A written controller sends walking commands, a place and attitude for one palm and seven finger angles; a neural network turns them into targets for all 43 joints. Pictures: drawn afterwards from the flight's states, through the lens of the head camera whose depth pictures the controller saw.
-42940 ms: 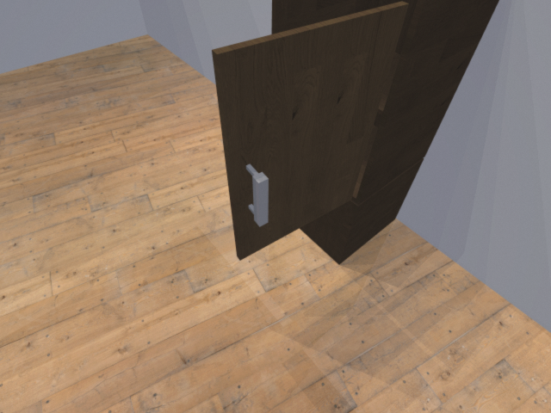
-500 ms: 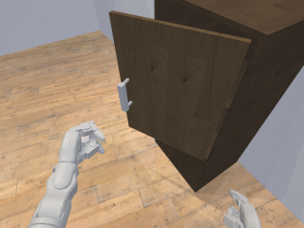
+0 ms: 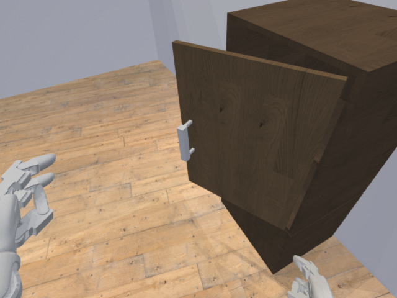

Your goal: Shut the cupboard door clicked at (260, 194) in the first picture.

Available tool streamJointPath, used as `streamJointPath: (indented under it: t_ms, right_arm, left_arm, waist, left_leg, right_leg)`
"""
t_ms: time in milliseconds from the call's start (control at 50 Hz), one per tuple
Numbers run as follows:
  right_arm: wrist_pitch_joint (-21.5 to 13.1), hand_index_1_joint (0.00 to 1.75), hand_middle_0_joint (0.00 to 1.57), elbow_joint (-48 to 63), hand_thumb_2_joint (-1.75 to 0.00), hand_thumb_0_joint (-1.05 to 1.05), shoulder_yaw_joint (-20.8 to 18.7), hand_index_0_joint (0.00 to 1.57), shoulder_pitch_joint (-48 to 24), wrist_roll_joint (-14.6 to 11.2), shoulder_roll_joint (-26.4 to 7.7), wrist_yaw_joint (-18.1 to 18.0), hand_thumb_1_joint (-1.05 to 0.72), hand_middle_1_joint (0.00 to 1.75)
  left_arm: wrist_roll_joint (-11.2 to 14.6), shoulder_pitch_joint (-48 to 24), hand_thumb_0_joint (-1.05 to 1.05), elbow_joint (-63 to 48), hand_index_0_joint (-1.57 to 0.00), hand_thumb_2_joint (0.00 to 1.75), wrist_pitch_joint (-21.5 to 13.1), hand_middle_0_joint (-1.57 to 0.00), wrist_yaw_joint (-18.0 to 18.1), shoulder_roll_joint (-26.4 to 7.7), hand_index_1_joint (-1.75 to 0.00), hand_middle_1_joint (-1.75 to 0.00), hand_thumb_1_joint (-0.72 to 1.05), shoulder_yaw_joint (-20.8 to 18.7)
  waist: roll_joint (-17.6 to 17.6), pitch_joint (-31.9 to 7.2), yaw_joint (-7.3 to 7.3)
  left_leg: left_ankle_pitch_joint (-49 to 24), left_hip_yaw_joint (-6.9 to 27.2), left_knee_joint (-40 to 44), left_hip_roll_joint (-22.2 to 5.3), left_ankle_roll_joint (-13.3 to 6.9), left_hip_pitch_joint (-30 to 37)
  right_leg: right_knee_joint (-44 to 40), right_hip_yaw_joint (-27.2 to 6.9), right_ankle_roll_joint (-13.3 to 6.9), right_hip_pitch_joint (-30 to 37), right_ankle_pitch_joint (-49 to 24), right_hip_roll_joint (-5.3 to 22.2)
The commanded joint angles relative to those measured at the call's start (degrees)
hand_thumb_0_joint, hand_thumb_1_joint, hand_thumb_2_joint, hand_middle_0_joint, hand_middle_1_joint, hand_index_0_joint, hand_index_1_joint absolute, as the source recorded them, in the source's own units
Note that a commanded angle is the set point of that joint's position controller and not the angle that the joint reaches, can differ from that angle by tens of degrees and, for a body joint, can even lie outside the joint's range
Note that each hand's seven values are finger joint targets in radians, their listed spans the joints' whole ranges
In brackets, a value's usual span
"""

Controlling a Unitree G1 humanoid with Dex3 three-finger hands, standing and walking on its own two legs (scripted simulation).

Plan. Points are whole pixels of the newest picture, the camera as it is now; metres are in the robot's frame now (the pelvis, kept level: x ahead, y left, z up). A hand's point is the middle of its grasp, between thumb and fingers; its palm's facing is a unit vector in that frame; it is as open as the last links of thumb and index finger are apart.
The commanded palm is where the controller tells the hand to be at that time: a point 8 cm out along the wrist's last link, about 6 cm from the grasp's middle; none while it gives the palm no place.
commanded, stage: draw the hand back to the body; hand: left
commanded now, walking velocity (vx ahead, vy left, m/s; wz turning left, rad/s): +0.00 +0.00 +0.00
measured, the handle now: (187, 140) +0.63 +0.13 -0.07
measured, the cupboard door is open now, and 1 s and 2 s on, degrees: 28 28 28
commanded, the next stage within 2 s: step back with the hand held close in 0.38 s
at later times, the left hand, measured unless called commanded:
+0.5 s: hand (48, 219) +0.18 +0.25 +0.16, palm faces +0.45 -0.80 -0.41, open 7.4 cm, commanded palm +0.13 +0.29 +0.17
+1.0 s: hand (29, 228) +0.16 +0.27 +0.16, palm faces +0.36 -0.78 -0.51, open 7.4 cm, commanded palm +0.10 +0.31 +0.17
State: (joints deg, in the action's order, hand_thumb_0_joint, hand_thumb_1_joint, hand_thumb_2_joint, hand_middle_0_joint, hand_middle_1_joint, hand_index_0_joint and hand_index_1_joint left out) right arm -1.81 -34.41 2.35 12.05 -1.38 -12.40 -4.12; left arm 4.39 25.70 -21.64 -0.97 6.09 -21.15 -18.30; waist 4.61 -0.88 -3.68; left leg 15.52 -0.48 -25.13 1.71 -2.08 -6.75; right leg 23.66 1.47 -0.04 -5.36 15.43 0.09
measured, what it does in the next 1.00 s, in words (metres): shifts its weight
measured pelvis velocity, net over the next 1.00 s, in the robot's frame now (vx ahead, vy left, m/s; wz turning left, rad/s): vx -0.05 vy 0.02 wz -0.04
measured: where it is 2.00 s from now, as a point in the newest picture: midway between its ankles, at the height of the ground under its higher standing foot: outside the picture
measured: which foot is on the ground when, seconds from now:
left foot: down 0.00-1.00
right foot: down 0.00-1.00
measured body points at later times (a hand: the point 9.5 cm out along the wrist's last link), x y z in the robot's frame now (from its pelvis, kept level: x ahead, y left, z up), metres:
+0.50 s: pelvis -0.01 -0.01 +0.00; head -0.04 -0.04 +0.45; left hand +0.15 +0.29 +0.18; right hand +0.17 -0.24 -0.08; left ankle -0.02 +0.09 -0.74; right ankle -0.03 -0.12 -0.74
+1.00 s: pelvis -0.05 +0.02 -0.01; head -0.04 +0.01 +0.44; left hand +0.14 +0.31 +0.19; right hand +0.12 -0.24 -0.08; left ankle -0.02 +0.09 -0.74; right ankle -0.03 -0.12 -0.74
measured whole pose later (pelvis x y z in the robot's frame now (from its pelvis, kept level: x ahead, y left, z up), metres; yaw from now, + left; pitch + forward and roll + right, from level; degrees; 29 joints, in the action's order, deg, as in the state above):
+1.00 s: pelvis -0.05 +0.02 -0.01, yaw -2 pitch +1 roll -1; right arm 1.7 -30.7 -0.2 10.5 -1.5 -13.1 -5.7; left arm 3.5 31.4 -26.4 -9.6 7.4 -25.8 -24.5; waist 1.1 -0.5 0.2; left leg 13.8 -3.1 -30.9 1.8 -3.5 -18.2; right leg 30.1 -0.8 1.2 -17.8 13.2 0.4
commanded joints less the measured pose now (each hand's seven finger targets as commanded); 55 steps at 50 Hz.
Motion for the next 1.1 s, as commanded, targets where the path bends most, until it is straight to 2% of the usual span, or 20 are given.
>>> streamJointPath:
  t_ms: [0,60,140,240,300,400,480,500,520,580,660,740,820,840,900,940,960,1020,1040,1080]
  right_arm:
    - [-4.4,0.30,0.20,9.1,-0.90,0.00,-2.7,0.20,-8.2,0.0,-5.7,-0.4,-0.90,0.30]
    - [-4.8,0.30,0.20,8.5,-0.90,0.00,-3.3,0.20,-7.9,0.0,-6.8,-0.4,-0.90,0.30]
    - [-5.4,0.30,0.20,8.1,-0.90,0.00,-3.6,0.20,-8.0,0.2,-7.0,-0.9,-0.90,0.30]
    - [-6.3,0.30,0.20,8.0,-0.90,0.00,-3.3,0.20,-8.9,0.1,-6.4,-1.4,-0.90,0.30]
    - [-6.7,0.30,0.20,7.9,-0.90,0.00,-3.0,0.20,-8.8,0.1,-5.8,-1.3,-0.90,0.30]
    - [-6.6,0.30,0.20,7.8,-0.90,0.00,-3.2,0.20,-8.5,0.2,-5.9,-1.1,-0.90,0.30]
    - [-6.5,0.30,0.20,7.9,-0.90,0.00,-3.5,0.20,-8.6,0.2,-6.1,-1.0,-0.90,0.30]
    - [-5.1,0.30,0.20,9.4,-0.90,0.00,-4.0,0.20,-7.9,-0.2,-7.9,-0.8,-0.90,0.30]
    - [-4.4,0.30,0.20,8.1,-0.90,0.00,-4.0,0.20,-7.8,0.2,-7.4,-0.8,-0.90,0.30]
    - [-2.8,0.30,0.20,8.1,-0.90,0.00,-4.6,0.20,-7.5,0.3,-7.1,-0.7,-0.90,0.30]
    - [-1.2,0.30,0.20,9.6,-0.90,0.00,-5.0,0.20,-8.0,0.2,-7.7,-1.4,-0.90,0.30]
    - [0.6,0.30,0.20,11.1,-0.90,0.00,-5.3,0.20,-7.9,0.2,-8.1,-1.9,-0.90,0.30]
    - [1.5,0.30,0.20,12.3,-0.90,0.00,-5.4,0.20,-7.2,-0.1,-8.1,-2.0,-0.90,0.30]
    - [1.3,0.30,0.20,12.3,-0.90,0.00,-5.5,0.20,-7.6,0.2,-8.5,-2.0,-0.90,0.30]
    - [1.1,0.30,0.20,12.8,-0.90,0.00,-5.4,0.20,-7.1,0.1,-8.4,-2.0,-0.90,0.30]
    - [0.6,0.30,0.20,12.6,-0.90,0.00,-5.5,0.20,-7.1,0.3,-8.8,-2.0,-0.90,0.30]
    - [0.5,0.30,0.20,12.9,-0.90,0.00,-5.2,0.20,-6.9,0.2,-8.4,-1.9,-0.90,0.30]
    - [-0.1,0.30,0.20,12.6,-0.90,0.00,-5.3,0.20,-6.1,0.1,-8.8,-1.9,-0.90,0.30]
    - [-0.5,0.30,0.20,12.4,-0.90,0.00,-5.4,0.20,-6.2,0.4,-9.2,-1.9,-0.90,0.30]
    - [-1.1,0.30,0.20,12.4,-0.90,0.00,-5.1,0.20,-5.8,0.2,-8.9,-1.9,-0.90,0.30]
  left_arm:
    - [0.2,-3.0,0.00,-12.4,-0.20,0.90,-5.1,-0.20,0.8,-9.9,-0.30,-0.30,0.90,-8.3]
    - [-0.1,-4.1,0.00,-9.9,-0.20,0.90,-5.1,-0.20,0.6,-7.7,-0.30,-0.30,0.90,-5.6]
    - [-0.3,-5.4,0.00,-10.7,-0.20,0.90,-5.8,-0.20,1.1,-10.4,-0.30,-0.30,0.90,-7.5]
    - [-0.2,-5.8,0.00,-12.7,-0.20,0.90,-6.8,-0.20,1.5,-12.5,-0.30,-0.30,0.90,-9.5]
    - [-0.3,-5.3,0.00,-13.1,-0.20,0.90,-7.2,-0.20,1.4,-11.3,-0.30,-0.30,0.90,-8.9]
    - [0.2,-3.7,0.00,-10.7,-0.20,0.90,-7.0,-0.20,0.9,-10.1,-0.30,-0.30,0.90,-8.6]
    - [0.3,-4.0,0.00,-10.7,-0.20,0.90,-7.0,-0.20,0.7,-10.1,-0.30,-0.30,0.90,-8.5]
    - [-0.3,-9.2,0.00,-13.3,-0.20,0.90,-9.5,-0.20,1.2,-15.1,-0.30,-0.30,0.90,-13.7]
    - [-0.2,-4.9,0.00,-8.7,-0.20,0.90,-10.0,-0.20,0.9,-12.1,-0.30,-0.30,0.90,-11.2]
    - [-0.6,-1.9,0.00,-8.7,-0.20,0.90,-11.7,-0.20,1.0,-11.3,-0.30,-0.30,0.90,-10.1]
    - [-0.4,1.0,0.00,-12.3,-0.20,0.90,-12.2,-0.20,1.5,-12.9,-0.30,-0.30,0.90,-11.6]
    - [-0.2,3.0,0.00,-13.5,-0.20,0.90,-11.3,-0.20,1.9,-14.9,-0.30,-0.30,0.90,-13.8]
    - [-0.1,4.4,0.00,-14.0,-0.20,0.90,-11.2,-0.20,2.2,-14.2,-0.30,-0.30,0.90,-13.5]
    - [-0.4,4.8,0.00,-15.2,-0.20,0.90,-11.5,-0.20,2.3,-15.3,-0.30,-0.30,0.90,-14.6]
    - [-0.5,5.5,0.00,-15.8,-0.20,0.90,-12.0,-0.20,2.5,-14.3,-0.30,-0.30,0.90,-14.2]
    - [-0.8,5.8,0.00,-15.9,-0.20,0.90,-12.4,-0.20,2.6,-15.6,-0.30,-0.30,0.90,-15.8]
    - [-0.8,5.9,0.00,-15.6,-0.20,0.90,-12.5,-0.20,2.6,-13.9,-0.30,-0.30,0.90,-14.4]
    - [-1.2,4.2,0.00,-15.6,-0.20,0.90,-13.2,-0.20,2.8,-13.4,-0.30,-0.30,0.90,-14.2]
    - [-1.7,3.3,0.00,-15.9,-0.20,0.90,-13.5,-0.20,2.9,-15.0,-0.30,-0.30,0.90,-15.7]
    - [-1.8,2.2,0.00,-15.8,-0.20,0.90,-14.1,-0.20,3.0,-13.1,-0.30,-0.30,0.90,-13.8]
  waist:
    - [-0.6,-2.6,0.36]
    - [-3.2,0.3,1.08]
    - [-3.2,-1.6,0.40]
    - [-0.6,-2.2,-0.25]
    - [1.8,-1.1,-0.15]
    - [-1.3,-0.1,0.02]
    - [-1.7,-1.1,0.04]
    - [-1.6,0.7,2.43]
    - [-4.6,0.3,2.92]
    - [-5.8,-2.9,3.10]
    - [-1.2,-8.3,3.06]
    - [-1.8,-10.3,2.81]
    - [-2.3,-9.1,3.06]
    - [-0.6,-9.8,2.77]
    - [-0.4,-9.2,2.95]
    - [0.4,-8.4,2.70]
    - [0.3,-7.5,3.03]
    - [-0.6,-5.9,3.48]
    - [-0.2,-5.2,3.38]
    - [-0.7,-3.8,3.75]
  left_leg:
    - [-15.4,0.7,3.7,-2.9,1.4,-0.4]
    - [-12.4,0.9,4.4,-3.3,1.0,-0.8]
    - [-10.0,0.8,4.5,-2.8,0.5,-0.6]
    - [-9.0,0.4,4.4,-2.4,0.4,-0.9]
    - [-9.6,0.2,4.4,-2.4,0.8,-1.0]
    - [-9.7,-0.2,4.4,-2.6,0.6,-1.2]
    - [-9.4,-0.4,4.4,-2.6,0.4,-0.6]
    - [-5.6,0.8,0.8,-3.6,-0.8,-4.6]
    - [-4.5,1.3,-1.3,-3.1,-0.7,-4.2]
    - [-6.9,1.3,-3.1,-3.3,-0.2,-4.6]
    - [-20.0,2.5,-0.4,-5.5,0.0,-3.8]
    - [-26.8,3.1,-0.1,-6.7,0.1,-5.6]
    - [-20.6,3.6,1.0,-7.4,-0.3,-10.6]
    - [-19.3,4.1,1.6,-7.7,-0.5,-12.0]
    - [-14.1,5.1,3.0,-8.6,-1.3,-16.4]
    - [-8.1,6.1,4.3,-9.0,-2.0,-20.7]
    - [-5.3,6.2,4.6,-9.1,-2.2,-22.8]
    - [7.1,6.4,4.9,-8.7,-2.9,-28.6]
    - [11.0,7.0,5.6,-8.6,-3.1,-30.7]
    - [16.7,7.2,5.5,-8.4,-3.3,-32.5]
  right_leg:
    - [-2.3,0.9,-0.7,-0.4,-12.4,0.3]
    - [-3.1,0.8,-0.5,-2.6,-9.2,0.4]
    - [-3.5,0.4,-0.5,-1.7,-7.2,0.5]
    - [-4.0,-0.2,-0.7,-0.7,-6.5,0.6]
    - [-3.7,-0.1,-0.8,-1.1,-7.2,0.5]
    - [-4.2,-0.4,-0.6,-1.6,-7.4,0.4]
    - [-4.3,-0.5,-0.4,-1.5,-7.1,0.5]
    - [-7.4,-7.1,-1.0,-5.7,-8.3,4.0]
    - [-8.6,-8.6,-1.6,-7.7,-7.2,5.9]
    - [-6.6,-8.4,-2.4,-7.5,-11.0,8.0]
    - [1.1,-4.3,-1.0,-3.2,-22.5,5.2]
    - [5.0,-3.2,-0.1,-0.9,-27.3,3.5]
    - [6.2,-4.1,0.1,-0.4,-23.8,2.9]
    - [6.9,-3.9,0.1,0.8,-23.6,2.8]
    - [8.8,-3.9,0.6,1.7,-20.3,1.9]
    - [9.6,-4.0,0.7,3.4,-18.3,1.5]
    - [10.1,-4.3,0.8,3.7,-17.7,1.5]
    - [10.1,-5.8,0.6,4.5,-13.8,1.7]
    - [10.1,-6.0,0.5,5.3,-12.3,1.7]
    - [9.8,-6.5,0.4,3.5,-7.7,1.7]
